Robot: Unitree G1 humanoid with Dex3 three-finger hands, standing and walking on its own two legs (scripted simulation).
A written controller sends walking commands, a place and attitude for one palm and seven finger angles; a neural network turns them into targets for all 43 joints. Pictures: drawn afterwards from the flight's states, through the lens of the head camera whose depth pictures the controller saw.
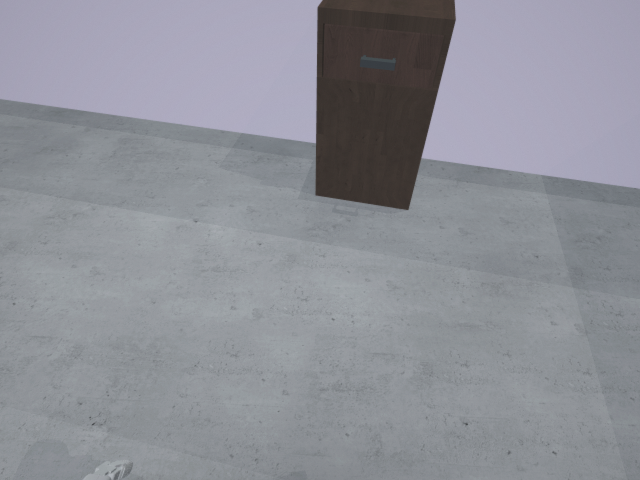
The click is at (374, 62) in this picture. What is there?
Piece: drawer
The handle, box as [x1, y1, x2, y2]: [360, 55, 395, 70]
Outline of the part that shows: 360,59 360,66 392,70 394,69 395,58 390,60 371,58 363,55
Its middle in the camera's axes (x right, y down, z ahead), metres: +0.20 -0.62 +1.36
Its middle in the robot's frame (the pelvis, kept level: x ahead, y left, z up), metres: +1.44 -0.15 -0.08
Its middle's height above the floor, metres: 0.69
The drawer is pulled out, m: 0.00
